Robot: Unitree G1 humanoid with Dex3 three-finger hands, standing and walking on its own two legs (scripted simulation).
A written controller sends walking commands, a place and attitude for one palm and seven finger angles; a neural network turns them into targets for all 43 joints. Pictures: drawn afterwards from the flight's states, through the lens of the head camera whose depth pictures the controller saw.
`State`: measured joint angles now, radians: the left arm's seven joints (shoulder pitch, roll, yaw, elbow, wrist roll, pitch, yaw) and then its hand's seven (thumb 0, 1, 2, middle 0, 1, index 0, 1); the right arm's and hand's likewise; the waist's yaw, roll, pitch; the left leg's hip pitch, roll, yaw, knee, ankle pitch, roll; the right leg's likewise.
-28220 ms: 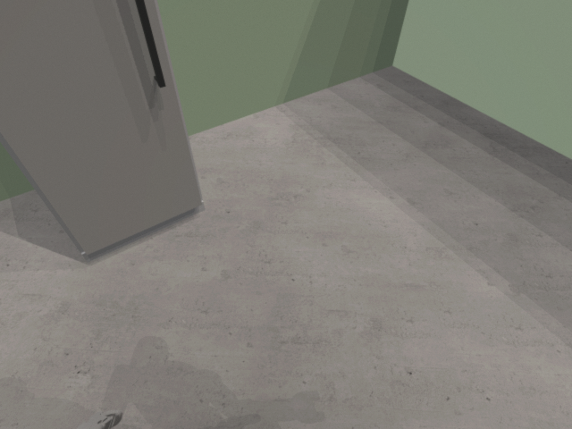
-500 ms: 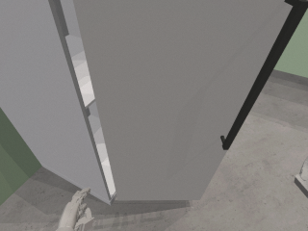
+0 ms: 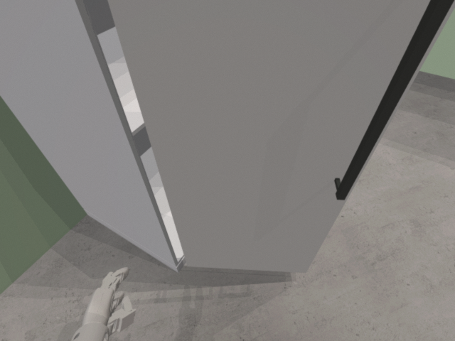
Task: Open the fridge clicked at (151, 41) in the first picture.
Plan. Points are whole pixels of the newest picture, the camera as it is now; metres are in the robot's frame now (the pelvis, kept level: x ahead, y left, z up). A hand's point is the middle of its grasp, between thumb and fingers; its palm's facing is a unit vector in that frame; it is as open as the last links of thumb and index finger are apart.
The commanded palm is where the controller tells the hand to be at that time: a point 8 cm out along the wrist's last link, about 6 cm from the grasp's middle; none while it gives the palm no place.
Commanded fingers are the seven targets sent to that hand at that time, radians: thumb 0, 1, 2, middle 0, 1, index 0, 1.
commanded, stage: step back with the hand held close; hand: right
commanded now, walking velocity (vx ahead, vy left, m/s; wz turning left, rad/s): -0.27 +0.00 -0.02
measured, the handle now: (377, 111) +0.47 -0.25 +0.17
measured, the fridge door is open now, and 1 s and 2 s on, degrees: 63 63 63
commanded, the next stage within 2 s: stop stepping back and stand still in 0.80 s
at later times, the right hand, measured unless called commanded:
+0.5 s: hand out of the picture +0.09 -0.28 +0.17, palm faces +0.53 +0.74 -0.42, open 7.4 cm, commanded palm +0.02 -0.31 +0.18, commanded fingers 0.00 -0.90 -0.90 0.20 0.30 0.20 0.30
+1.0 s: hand out of the picture -0.05 -0.32 +0.18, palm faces +0.58 +0.74 -0.34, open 7.4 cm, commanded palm -0.10 -0.34 +0.18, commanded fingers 0.00 -0.90 -0.90 0.20 0.30 0.20 0.30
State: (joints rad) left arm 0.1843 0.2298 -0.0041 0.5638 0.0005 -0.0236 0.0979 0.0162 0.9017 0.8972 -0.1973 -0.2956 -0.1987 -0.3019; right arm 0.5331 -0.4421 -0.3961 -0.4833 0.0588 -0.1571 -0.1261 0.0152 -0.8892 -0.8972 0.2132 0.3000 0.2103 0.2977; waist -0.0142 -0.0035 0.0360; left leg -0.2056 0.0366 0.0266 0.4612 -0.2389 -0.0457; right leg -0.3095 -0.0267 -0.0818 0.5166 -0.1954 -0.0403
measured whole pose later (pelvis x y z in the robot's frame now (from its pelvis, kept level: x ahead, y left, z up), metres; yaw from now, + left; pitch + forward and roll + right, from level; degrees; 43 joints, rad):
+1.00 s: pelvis -0.21 -0.03 -0.02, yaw -5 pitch -3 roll +2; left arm 0.21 0.18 -0.01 0.71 0.01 -0.12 0.05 0.02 0.90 0.90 -0.20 -0.30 -0.20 -0.30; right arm 0.44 -0.41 -0.41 -0.52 0.04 -0.25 -0.13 0.01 -0.89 -0.90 0.21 0.30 0.21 0.30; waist -0.09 0.03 0.00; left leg -0.25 0.00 -0.06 0.68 -0.38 -0.03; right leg -0.60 -0.03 -0.04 1.02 -0.38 0.05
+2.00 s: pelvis -0.30 -0.10 -0.02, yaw -2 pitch +0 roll +0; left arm 0.24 0.26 0.00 0.74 0.01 -0.05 -0.01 0.01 0.90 0.90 -0.20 -0.30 -0.20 -0.30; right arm 0.31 -0.35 -0.22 0.00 -0.01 -0.07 -0.06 0.00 -0.90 -0.90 0.20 0.30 0.20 0.30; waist 0.00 -0.07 -0.03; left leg -0.30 0.04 0.14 0.70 -0.39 0.04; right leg -0.39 -0.05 -0.09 0.71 -0.21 0.00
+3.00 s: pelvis -0.28 -0.14 +0.01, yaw +1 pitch -1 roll +0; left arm 0.29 0.12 0.00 1.15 0.02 0.00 0.03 0.01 0.91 0.90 -0.19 -0.30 -0.20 -0.30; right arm 0.28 -0.12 0.00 1.16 -0.02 -0.01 -0.03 0.01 -0.92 -0.90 0.20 0.30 0.20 0.29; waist 0.01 0.01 0.04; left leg -0.12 0.04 0.09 0.39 -0.25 -0.01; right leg -0.19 -0.01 -0.15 0.41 -0.20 -0.05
